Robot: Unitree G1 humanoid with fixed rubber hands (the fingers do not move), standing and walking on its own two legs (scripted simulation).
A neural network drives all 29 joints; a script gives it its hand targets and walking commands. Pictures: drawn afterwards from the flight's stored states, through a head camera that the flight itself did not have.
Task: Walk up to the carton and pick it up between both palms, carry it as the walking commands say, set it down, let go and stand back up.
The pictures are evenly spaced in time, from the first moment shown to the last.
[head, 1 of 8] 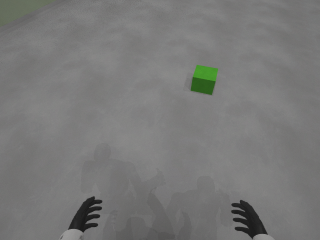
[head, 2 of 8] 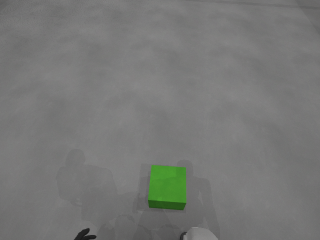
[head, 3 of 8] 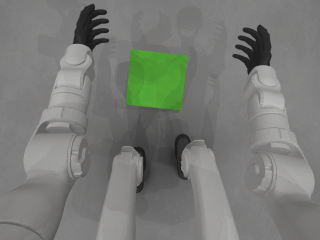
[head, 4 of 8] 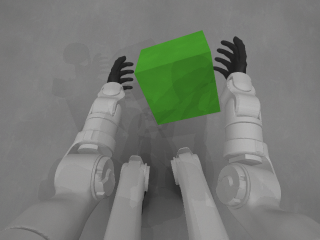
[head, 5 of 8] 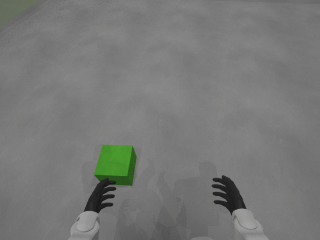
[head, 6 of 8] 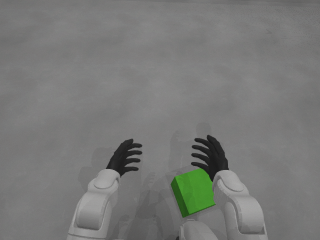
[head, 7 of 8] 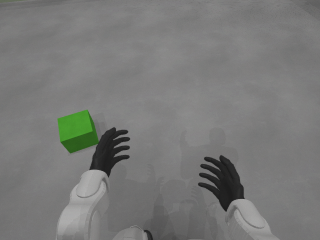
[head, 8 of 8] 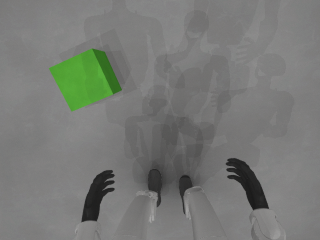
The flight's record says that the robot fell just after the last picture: yes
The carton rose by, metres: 0.34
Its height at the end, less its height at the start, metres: +0.00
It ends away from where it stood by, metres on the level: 0.39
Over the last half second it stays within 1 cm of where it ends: yes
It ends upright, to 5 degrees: yes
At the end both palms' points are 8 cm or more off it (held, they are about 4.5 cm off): yes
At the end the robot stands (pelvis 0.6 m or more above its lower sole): yes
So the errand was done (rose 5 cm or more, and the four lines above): yes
